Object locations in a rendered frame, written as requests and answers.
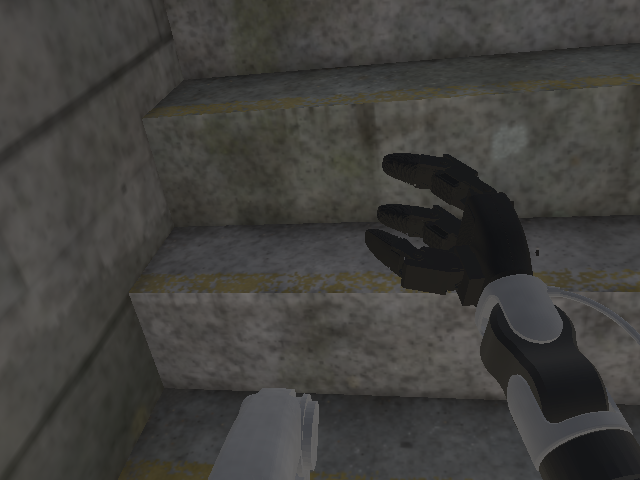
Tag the left robot thigh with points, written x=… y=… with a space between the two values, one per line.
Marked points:
x=274 y=436

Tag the right robot hand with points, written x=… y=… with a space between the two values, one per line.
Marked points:
x=488 y=244

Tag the robot right forearm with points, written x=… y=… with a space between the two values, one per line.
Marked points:
x=568 y=421

